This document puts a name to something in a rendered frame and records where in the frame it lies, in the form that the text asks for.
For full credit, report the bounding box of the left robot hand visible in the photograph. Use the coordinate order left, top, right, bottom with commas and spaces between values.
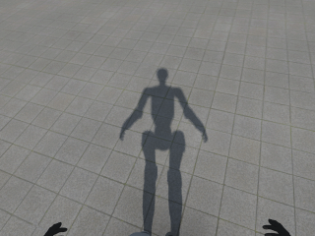
44, 222, 68, 236

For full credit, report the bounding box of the right robot hand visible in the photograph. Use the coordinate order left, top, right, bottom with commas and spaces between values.
262, 218, 291, 236

